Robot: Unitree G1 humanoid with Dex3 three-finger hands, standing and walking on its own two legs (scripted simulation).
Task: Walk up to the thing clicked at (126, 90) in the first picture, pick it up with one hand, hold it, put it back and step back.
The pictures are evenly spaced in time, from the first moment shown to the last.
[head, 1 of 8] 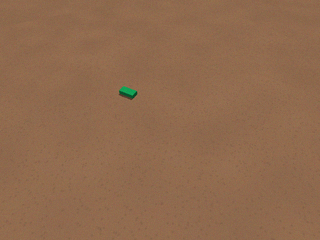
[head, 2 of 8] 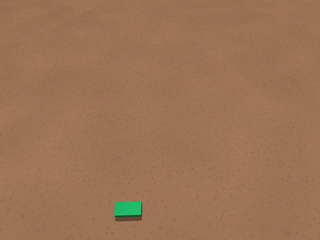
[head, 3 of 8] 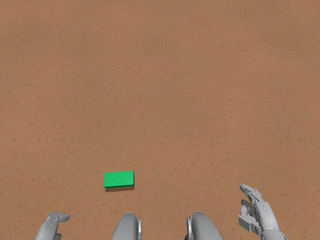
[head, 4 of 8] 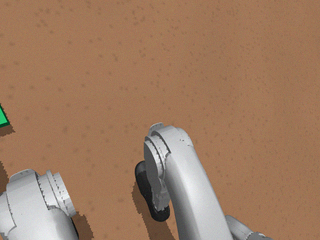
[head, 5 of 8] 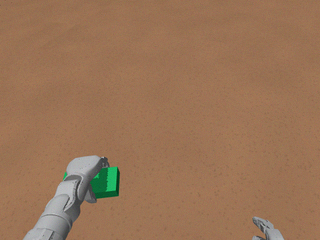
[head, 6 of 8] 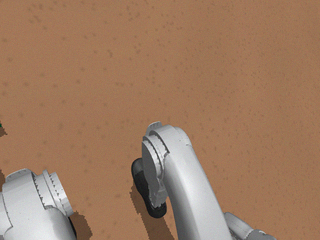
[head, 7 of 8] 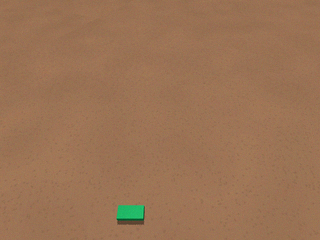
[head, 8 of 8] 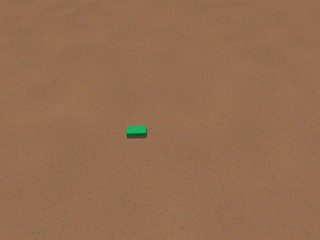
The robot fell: no
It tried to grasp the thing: yes
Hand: left
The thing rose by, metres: 0.69
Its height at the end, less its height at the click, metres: +0.00
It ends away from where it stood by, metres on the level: 0.01
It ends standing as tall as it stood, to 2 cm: yes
